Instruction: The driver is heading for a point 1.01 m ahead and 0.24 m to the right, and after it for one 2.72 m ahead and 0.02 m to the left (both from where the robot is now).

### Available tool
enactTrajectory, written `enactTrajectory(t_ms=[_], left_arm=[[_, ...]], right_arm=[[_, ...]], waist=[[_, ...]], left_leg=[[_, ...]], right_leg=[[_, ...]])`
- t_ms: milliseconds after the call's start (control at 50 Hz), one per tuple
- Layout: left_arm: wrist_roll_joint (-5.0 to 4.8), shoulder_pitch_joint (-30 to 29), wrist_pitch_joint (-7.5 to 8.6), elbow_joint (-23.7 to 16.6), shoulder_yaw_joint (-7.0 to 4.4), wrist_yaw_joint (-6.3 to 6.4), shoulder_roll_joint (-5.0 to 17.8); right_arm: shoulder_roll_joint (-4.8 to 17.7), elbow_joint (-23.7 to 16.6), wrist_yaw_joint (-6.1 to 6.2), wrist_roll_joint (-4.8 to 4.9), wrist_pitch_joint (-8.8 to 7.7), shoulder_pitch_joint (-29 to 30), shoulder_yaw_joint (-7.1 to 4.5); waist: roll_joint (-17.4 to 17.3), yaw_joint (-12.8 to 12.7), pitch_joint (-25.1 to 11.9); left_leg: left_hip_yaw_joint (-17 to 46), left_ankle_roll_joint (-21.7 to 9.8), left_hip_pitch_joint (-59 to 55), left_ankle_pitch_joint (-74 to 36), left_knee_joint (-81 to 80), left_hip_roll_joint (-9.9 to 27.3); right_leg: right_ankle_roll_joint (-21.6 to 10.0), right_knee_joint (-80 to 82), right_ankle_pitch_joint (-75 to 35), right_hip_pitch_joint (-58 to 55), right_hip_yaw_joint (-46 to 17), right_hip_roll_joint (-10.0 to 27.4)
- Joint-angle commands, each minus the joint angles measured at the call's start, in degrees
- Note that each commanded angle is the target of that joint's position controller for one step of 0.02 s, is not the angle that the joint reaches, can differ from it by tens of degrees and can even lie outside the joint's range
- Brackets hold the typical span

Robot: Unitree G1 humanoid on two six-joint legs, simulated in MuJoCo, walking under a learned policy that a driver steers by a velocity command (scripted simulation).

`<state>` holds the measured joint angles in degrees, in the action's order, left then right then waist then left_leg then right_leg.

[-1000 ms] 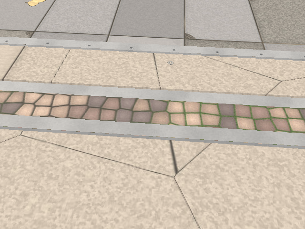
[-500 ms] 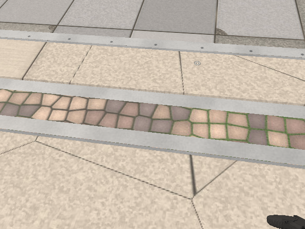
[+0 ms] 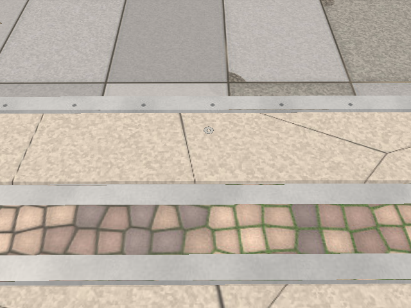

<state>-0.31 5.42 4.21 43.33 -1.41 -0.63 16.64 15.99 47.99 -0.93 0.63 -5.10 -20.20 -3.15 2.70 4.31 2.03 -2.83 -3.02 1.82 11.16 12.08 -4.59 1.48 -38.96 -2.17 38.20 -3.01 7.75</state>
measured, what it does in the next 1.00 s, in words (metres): walks ahead: right foot, then left foot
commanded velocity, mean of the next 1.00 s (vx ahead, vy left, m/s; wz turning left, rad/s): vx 0.28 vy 0.00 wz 0.00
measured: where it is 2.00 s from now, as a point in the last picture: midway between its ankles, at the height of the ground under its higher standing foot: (206, 190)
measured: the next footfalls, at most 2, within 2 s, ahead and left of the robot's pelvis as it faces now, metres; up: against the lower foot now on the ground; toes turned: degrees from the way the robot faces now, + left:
right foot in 0.12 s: +0.28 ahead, -0.15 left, +0.00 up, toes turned -1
left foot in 0.48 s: +0.23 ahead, +0.10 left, +0.00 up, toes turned +0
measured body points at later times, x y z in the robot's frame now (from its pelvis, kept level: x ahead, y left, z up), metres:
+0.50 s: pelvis +0.17 -0.05 -0.01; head +0.18 -0.05 +0.44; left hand +0.29 +0.20 -0.14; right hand +0.27 -0.32 -0.14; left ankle +0.19 +0.09 -0.75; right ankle +0.23 -0.14 -0.74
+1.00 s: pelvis +0.33 -0.06 +0.00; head +0.35 -0.07 +0.45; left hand +0.31 +0.21 -0.13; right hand +0.49 -0.31 -0.11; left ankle +0.44 +0.10 -0.69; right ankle +0.24 -0.15 -0.74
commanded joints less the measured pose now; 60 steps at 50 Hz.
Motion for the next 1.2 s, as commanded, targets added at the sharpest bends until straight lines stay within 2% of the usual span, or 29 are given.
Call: enactTrajectory(t_ms=[20,80,120,140,160,180,200,240,320,400,480,500,520,540,580,620,680,720,740,760,780,800,820,900,980,1100,1140,1180,1200], left_arm=[[-0.08,-5.2,1.22,-4.7,-0.51,-0.87,3.1],[0.51,-3.4,1.65,-4.8,-1.51,-1.67,5.3],[1.30,6.6,1.87,-1.7,-3.01,-1.34,8.1],[2.16,12.7,1.82,-0.8,-3.77,-0.86,12.0],[2.57,13.1,0.99,-0.6,-3.63,-0.68,13.5],[1.12,15.0,0.23,-0.6,-3.04,-1.13,9.6],[0.51,11.2,-0.06,-0.9,-2.55,-1.27,8.1],[0.90,3.2,-0.20,-1.4,-1.29,-1.09,4.5],[2.36,-1.8,-0.06,0.0,-1.35,-0.91,4.1],[1.55,-1.4,-1.02,2.1,-1.68,-0.10,5.5],[0.62,-0.3,-2.15,3.9,-1.13,0.36,4.6],[0.41,0.1,-2.43,3.9,-1.45,0.56,5.4],[0.09,0.8,-2.67,3.4,-1.66,0.90,5.1],[0.00,-0.4,-2.38,3.1,-1.69,1.18,5.4],[-0.32,-0.8,-1.17,3.1,-1.50,1.17,2.6],[-0.08,-0.1,0.12,3.3,-1.94,0.42,3.0],[-1.10,0.0,1.40,3.6,-1.78,-0.62,1.9],[-0.59,4.8,1.06,6.6,-2.71,-0.67,3.2],[-0.81,9.5,0.61,8.1,-3.29,-0.45,4.4],[-0.71,14.6,0.27,9.2,-4.26,0.11,7.8],[-0.96,19.4,-0.09,9.9,-5.49,-0.10,12.7],[-0.47,19.4,0.37,10.1,-4.63,-0.11,10.2],[-0.21,17.1,0.94,9.3,-3.74,-0.04,7.4],[0.24,13.4,0.75,8.1,-2.42,-0.13,4.7],[0.05,14.3,0.13,8.7,-2.96,1.03,7.7],[-1.18,17.5,0.27,11.3,-3.66,1.25,8.5],[-1.01,16.4,-0.21,11.2,-4.05,1.30,9.3],[-0.31,16.1,-1.10,10.9,-3.45,1.45,7.8],[1.28,18.3,-1.19,9.5,-2.21,1.55,4.6]], right_arm=[[9.9,-2.0,0.59,0.38,0.04,-0.2,-2.16],[10.4,-0.9,1.23,0.20,1.45,0.1,-2.25],[9.5,-1.2,1.59,0.11,2.01,1.8,-1.80],[6.6,-2.4,1.78,-1.30,1.93,0.4,-0.59],[0.3,-0.9,1.22,-1.58,1.68,-10.8,1.46],[5.3,1.2,1.15,-0.23,1.76,-11.5,0.42],[8.8,0.0,1.25,1.11,2.18,-5.5,-0.62],[7.6,-1.3,2.47,0.11,3.75,1.0,-0.70],[3.9,-0.1,3.57,-0.62,6.20,-1.1,-0.12],[4.4,0.4,3.63,-0.83,6.97,2.2,-0.17],[4.7,0.9,3.40,-1.92,6.63,3.2,-0.33],[6.3,0.5,3.63,-1.58,6.23,3.1,-0.52],[9.5,1.4,3.62,-0.96,5.91,3.4,-1.48],[8.6,1.5,3.46,-0.55,5.12,3.5,-1.48],[8.9,2.3,3.16,-0.52,3.53,2.6,-1.74],[9.2,2.6,3.06,0.20,2.30,2.3,-2.08],[8.9,2.1,2.58,1.24,1.96,4.7,-2.14],[9.2,1.9,2.41,1.14,2.32,5.9,-2.36],[7.6,1.7,2.30,0.78,2.19,6.8,-1.90],[3.7,0.4,2.06,0.36,1.65,8.4,-0.88],[2.5,-1.8,2.27,0.11,0.43,9.4,-0.35],[5.5,-2.0,2.23,0.81,-0.39,10.5,-1.21],[6.5,-1.6,1.69,1.61,-0.97,9.6,-1.52],[4.1,-1.5,0.24,0.57,-1.24,12.0,-1.31],[0.4,-4.0,-0.58,0.11,-0.66,19.2,0.32],[3.5,-6.4,-1.36,0.82,-0.29,24.5,0.03],[5.6,-5.5,-1.37,0.65,-0.32,20.6,-0.99],[9.3,-0.7,-0.64,0.64,0.13,5.0,-3.33],[13.8,1.0,0.07,0.07,0.54,-4.0,-4.36]], waist=[[-5.1,-0.2,2.1],[-7.2,-2.4,-1.2],[-6.2,-7.7,-7.3],[0.1,-9.0,-15.4],[14.2,-4.7,-23.6],[9.8,-7.4,-28.0],[5.5,-7.5,-20.1],[0.4,-5.0,-10.8],[4.6,-1.3,-8.7],[3.9,-2.8,-9.0],[3.0,-2.2,-3.9],[1.9,-2.6,-2.0],[-5.0,-4.1,0.7],[-8.0,-3.0,2.4],[-15.9,-3.0,2.3],[-16.7,-2.9,2.5],[-13.0,-4.4,1.5],[-11.6,-6.5,-1.7],[-9.7,-8.4,-3.7],[0.2,-10.0,-4.7],[12.5,-11.8,-5.3],[9.0,-11.3,-2.5],[5.3,-9.5,-0.2],[2.0,-6.7,1.4],[1.6,-7.7,2.6],[2.2,-6.9,4.1],[2.7,-3.9,0.7],[1.8,3.6,-8.7],[-8.5,5.0,-16.7]], left_leg=[[6.3,-8.5,4.8,-15.4,-2.7,15.1],[7.2,-5.6,-1.5,-24.6,4.9,16.8],[5.2,-2.3,-0.5,-31.5,17.7,12.7],[2.7,0.6,6.7,-17.2,31.2,8.7],[3.1,4.8,25.2,24.8,51.3,1.2],[11.1,5.1,26.9,29.3,57.6,1.5],[10.4,5.0,30.7,27.0,59.6,3.8],[8.3,5.7,29.7,19.8,53.7,8.1],[6.0,6.7,15.5,14.2,38.4,8.8],[5.0,5.9,10.0,5.2,27.0,8.4],[3.3,2.6,4.9,3.0,16.8,7.6],[5.0,0.7,7.4,10.2,15.2,9.2],[6.7,-1.2,13.5,21.6,12.5,9.4],[9.7,-2.6,17.2,26.7,7.6,10.7],[19.7,-5.1,14.5,29.1,-0.9,16.6],[26.3,-8.1,9.3,24.0,-1.8,21.9],[20.5,-6.4,7.8,14.2,0.5,19.4],[14.9,-4.5,13.2,5.7,4.5,15.7],[12.2,-3.0,16.9,3.9,9.0,14.0],[5.4,0.5,26.3,2.2,22.6,8.5],[1.5,2.9,37.4,12.3,36.6,4.2],[5.5,2.8,45.3,20.1,48.7,6.2],[7.6,1.3,48.6,16.7,53.2,8.9],[5.2,0.8,45.9,3.8,46.8,12.7],[1.4,3.6,36.5,-6.8,29.3,9.8],[2.8,0.8,29.9,-12.8,18.1,7.9],[1.6,-1.1,23.4,-9.6,17.8,6.1],[0.5,-3.9,2.1,-7.2,18.4,4.7],[15.7,-7.4,-13.8,-3.5,18.8,17.0]], right_leg=[[-0.6,6.6,-4.8,-6.2,1.9,-2.8],[-3.1,10.1,-0.9,-10.0,1.3,-4.7],[-5.5,13.7,-6.6,-24.1,3.2,-6.5],[-8.2,9.7,-29.8,-38.4,-3.9,1.9],[-19.4,8.0,-41.4,-57.1,-22.2,16.3],[-20.4,11.7,-31.5,-55.6,-27.0,15.4],[-18.2,13.8,-24.5,-49.2,-20.9,13.0],[-15.4,17.8,-17.1,-35.1,-14.0,9.0],[-14.7,22.7,-12.4,-21.2,-5.9,4.6],[-14.1,24.7,6.4,-20.1,-5.8,4.3],[-8.3,26.0,37.5,-14.0,-6.2,0.2],[-7.3,23.9,40.1,-13.7,-6.3,-0.8],[-6.0,21.9,41.0,-14.0,-1.9,-4.4],[-5.0,16.6,38.0,-15.9,0.7,-6.1],[-3.8,4.3,27.3,-14.5,6.8,-10.6],[-5.1,-1.4,24.8,-9.6,4.7,-8.9],[-6.9,9.0,24.5,-14.9,5.1,-7.9],[-5.9,14.6,13.4,-29.7,6.9,-9.9],[-6.3,15.0,13.7,-36.7,4.5,-7.9],[-9.4,19.5,18.8,-44.8,-7.8,0.0],[-16.4,25.9,22.4,-50.9,-25.6,10.3],[-19.9,27.1,23.0,-51.0,-31.4,14.2],[-18.6,26.8,21.5,-50.3,-27.4,12.7],[-13.8,29.3,3.0,-43.7,-11.9,6.8],[-13.0,31.7,-1.0,-35.2,-3.0,3.0],[-11.1,31.2,-2.3,-38.5,-1.6,6.8],[-9.8,25.1,-15.6,-41.5,-0.4,7.1],[-6.9,5.4,-22.6,-35.4,3.3,2.6],[-5.1,-14.6,-1.1,-22.5,5.5,-1.8]])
